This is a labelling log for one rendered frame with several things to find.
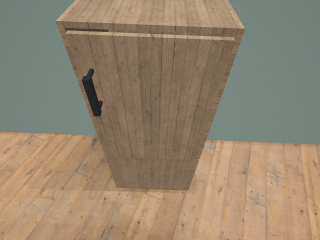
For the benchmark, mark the cupboard door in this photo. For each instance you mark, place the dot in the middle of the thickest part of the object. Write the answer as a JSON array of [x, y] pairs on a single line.
[[158, 91]]

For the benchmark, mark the handle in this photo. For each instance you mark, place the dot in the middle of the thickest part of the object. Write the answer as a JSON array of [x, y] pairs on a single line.
[[91, 93]]

